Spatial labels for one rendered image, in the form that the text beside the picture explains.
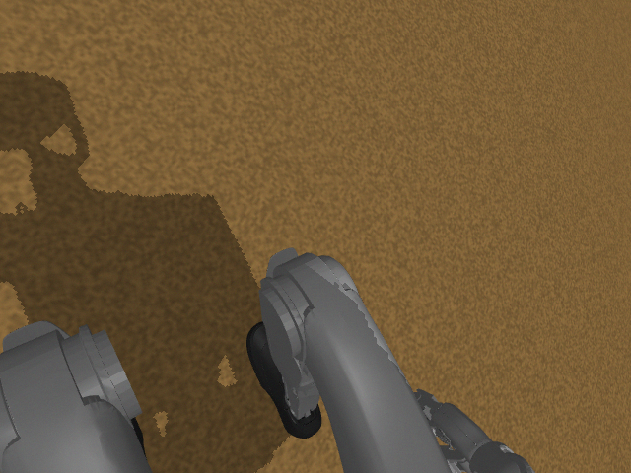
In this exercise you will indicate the right robot hand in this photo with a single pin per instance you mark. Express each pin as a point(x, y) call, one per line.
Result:
point(453, 428)

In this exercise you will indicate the right robot foot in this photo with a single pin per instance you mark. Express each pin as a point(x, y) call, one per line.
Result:
point(270, 380)

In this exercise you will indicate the right robot arm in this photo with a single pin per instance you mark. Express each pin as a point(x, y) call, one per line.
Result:
point(495, 457)

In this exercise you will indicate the left robot foot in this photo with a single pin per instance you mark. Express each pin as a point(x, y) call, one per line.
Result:
point(138, 433)

